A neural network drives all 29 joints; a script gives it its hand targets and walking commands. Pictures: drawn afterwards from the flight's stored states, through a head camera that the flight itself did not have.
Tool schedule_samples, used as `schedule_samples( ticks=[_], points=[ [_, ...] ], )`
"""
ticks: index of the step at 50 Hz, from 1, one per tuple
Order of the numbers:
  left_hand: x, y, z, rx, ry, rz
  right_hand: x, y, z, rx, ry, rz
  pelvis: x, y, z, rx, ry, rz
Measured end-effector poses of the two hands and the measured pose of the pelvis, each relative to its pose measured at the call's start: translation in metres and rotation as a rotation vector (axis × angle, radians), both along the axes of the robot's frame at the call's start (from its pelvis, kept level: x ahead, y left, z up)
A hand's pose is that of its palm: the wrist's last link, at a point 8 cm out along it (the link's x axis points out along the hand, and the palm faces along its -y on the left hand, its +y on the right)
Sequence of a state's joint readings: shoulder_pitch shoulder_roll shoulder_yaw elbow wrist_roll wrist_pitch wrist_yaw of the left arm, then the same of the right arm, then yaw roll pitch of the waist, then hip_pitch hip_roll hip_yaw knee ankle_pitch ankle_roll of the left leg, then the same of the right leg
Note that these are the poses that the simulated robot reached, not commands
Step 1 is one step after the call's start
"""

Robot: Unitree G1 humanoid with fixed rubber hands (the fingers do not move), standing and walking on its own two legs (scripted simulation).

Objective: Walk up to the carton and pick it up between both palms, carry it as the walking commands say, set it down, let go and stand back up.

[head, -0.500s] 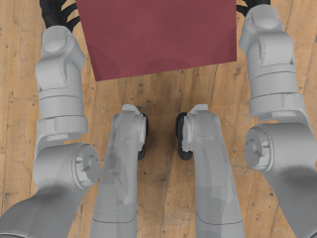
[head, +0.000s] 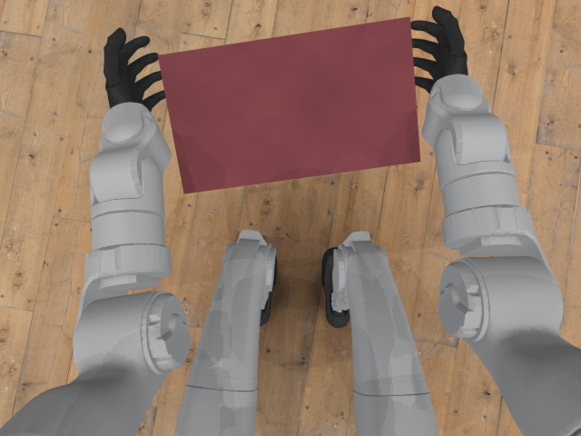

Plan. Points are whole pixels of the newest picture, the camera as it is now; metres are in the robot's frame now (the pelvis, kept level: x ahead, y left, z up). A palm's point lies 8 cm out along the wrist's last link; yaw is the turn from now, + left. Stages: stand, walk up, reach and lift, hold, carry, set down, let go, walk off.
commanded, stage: reach and lift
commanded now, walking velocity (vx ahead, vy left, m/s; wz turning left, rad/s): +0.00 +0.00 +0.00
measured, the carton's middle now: (292, 117) +0.49 +0.03 -0.14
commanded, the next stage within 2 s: none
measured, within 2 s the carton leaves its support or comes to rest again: neither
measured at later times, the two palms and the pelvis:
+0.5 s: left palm (56, 62) +0.45 +0.21 +0.08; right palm (523, 39) +0.49 -0.17 +0.06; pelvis +0.10 +0.00 +0.11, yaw +0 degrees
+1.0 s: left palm out of the picture +0.44 +0.21 +0.14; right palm out of the picture +0.47 -0.16 +0.14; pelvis +0.14 +0.01 +0.16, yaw -1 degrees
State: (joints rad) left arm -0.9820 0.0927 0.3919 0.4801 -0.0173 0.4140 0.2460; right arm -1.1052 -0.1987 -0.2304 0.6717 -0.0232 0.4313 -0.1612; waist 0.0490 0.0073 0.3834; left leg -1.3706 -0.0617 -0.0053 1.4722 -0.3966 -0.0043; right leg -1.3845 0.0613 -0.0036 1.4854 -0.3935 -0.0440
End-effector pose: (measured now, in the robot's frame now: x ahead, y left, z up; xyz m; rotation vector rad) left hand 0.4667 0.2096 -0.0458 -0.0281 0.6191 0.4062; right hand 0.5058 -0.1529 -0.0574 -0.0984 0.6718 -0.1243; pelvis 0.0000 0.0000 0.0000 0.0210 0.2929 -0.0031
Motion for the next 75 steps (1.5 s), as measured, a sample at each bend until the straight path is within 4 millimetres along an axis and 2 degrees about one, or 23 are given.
schedule_samples(
  ticks=[5, 9, 14, 18, 21, 27, 34, 41, 45, 53, 61, 65, 71, 75],
  points=[
    [-0.001, -0.006, 0.024, -0.022, 0.038, -0.026, -0.007, -0.007, 0.029, -0.009, 0.039, -0.017, 0.020, 0.001, 0.011, -0.006, 0.114, 0.004],
    [0.000, -0.013, 0.056, -0.026, 0.056, -0.061, -0.015, -0.016, 0.059, 0.008, 0.058, -0.044, 0.042, 0.002, 0.026, -0.005, 0.175, 0.000],
    [0.001, -0.012, 0.100, -0.035, 0.039, -0.087, -0.017, -0.017, 0.096, 0.037, 0.041, -0.046, 0.069, 0.003, 0.051, 0.008, 0.176, -0.013],
    [-0.001, -0.005, 0.123, -0.040, 0.049, -0.098, -0.015, -0.016, 0.113, 0.089, 0.055, -0.001, 0.085, 0.002, 0.072, 0.011, 0.157, -0.012],
    [-0.005, -0.001, 0.129, -0.036, 0.073, -0.092, -0.016, -0.013, 0.117, 0.099, 0.078, 0.036, 0.095, 0.000, 0.087, 0.013, 0.140, -0.011],
    [-0.017, -0.003, 0.125, -0.058, 0.096, -0.072, -0.018, -0.013, 0.121, 0.063, 0.086, 0.041, 0.109, -0.006, 0.113, 0.013, 0.119, -0.013],
    [-0.027, -0.003, 0.132, -0.046, 0.094, -0.040, -0.012, -0.006, 0.144, 0.059, 0.029, -0.014, 0.124, -0.010, 0.133, 0.011, 0.125, -0.008],
    [-0.020, 0.001, 0.163, -0.027, 0.069, -0.078, -0.020, -0.005, 0.172, 0.070, -0.002, -0.037, 0.135, -0.006, 0.148, -0.005, 0.090, 0.002],
    [-0.018, 0.000, 0.177, -0.031, 0.082, -0.098, -0.028, -0.008, 0.181, 0.074, 0.017, -0.033, 0.137, -0.001, 0.155, -0.010, 0.044, -0.002],
    [-0.036, -0.002, 0.197, -0.059, 0.091, -0.085, -0.038, -0.009, 0.206, 0.047, 0.025, -0.043, 0.137, 0.008, 0.168, -0.007, -0.045, -0.025],
    [-0.044, 0.006, 0.220, -0.048, 0.070, -0.067, -0.035, 0.000, 0.242, 0.041, -0.003, 0.003, 0.130, 0.006, 0.175, -0.014, -0.155, -0.006],
    [-0.044, 0.005, 0.231, -0.040, 0.075, -0.089, -0.040, -0.004, 0.251, 0.047, 0.002, 0.020, 0.128, 0.005, 0.180, -0.015, -0.194, -0.004],
    [-0.045, -0.005, 0.249, -0.042, 0.064, -0.097, -0.053, -0.011, 0.262, 0.034, -0.017, -0.048, 0.127, 0.005, 0.186, -0.015, -0.252, -0.016],
    [-0.045, -0.008, 0.257, -0.034, 0.058, -0.095, -0.055, -0.013, 0.270, 0.034, -0.024, -0.062, 0.126, 0.002, 0.188, -0.012, -0.280, -0.024]
  ],
)
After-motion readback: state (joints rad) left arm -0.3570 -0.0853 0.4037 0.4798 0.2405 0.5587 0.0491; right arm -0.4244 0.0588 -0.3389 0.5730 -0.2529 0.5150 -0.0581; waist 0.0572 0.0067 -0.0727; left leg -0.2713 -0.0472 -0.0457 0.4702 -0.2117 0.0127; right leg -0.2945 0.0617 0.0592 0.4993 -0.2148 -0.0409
